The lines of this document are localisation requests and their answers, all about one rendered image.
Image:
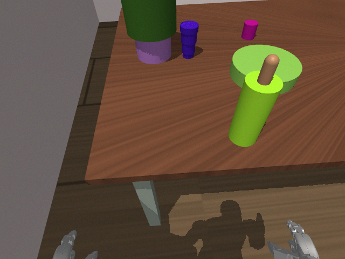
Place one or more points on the left robot hand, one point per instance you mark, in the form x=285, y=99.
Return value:
x=64, y=251

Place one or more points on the table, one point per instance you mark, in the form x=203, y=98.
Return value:
x=171, y=120

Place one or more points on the right robot hand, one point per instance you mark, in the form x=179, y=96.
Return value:
x=302, y=245

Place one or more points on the potted plant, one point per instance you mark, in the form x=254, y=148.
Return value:
x=151, y=23

